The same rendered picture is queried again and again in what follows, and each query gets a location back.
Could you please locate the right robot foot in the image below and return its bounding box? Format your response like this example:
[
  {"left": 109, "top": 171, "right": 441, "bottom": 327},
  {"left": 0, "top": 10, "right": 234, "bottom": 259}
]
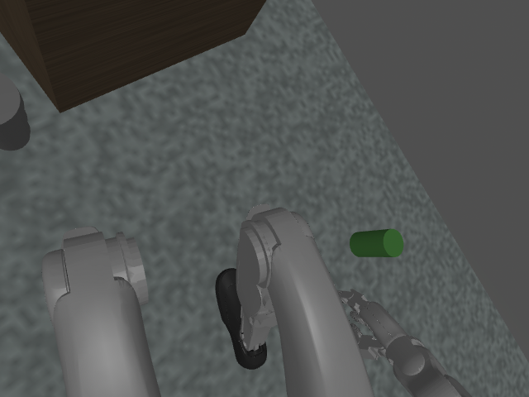
[{"left": 216, "top": 268, "right": 267, "bottom": 370}]

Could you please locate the right robot hand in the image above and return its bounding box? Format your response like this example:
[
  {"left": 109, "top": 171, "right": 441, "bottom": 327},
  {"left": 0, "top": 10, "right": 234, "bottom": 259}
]
[{"left": 337, "top": 289, "right": 408, "bottom": 361}]

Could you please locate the right robot arm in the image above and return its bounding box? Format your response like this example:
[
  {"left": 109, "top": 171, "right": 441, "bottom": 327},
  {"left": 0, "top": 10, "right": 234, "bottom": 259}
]
[{"left": 385, "top": 336, "right": 472, "bottom": 397}]

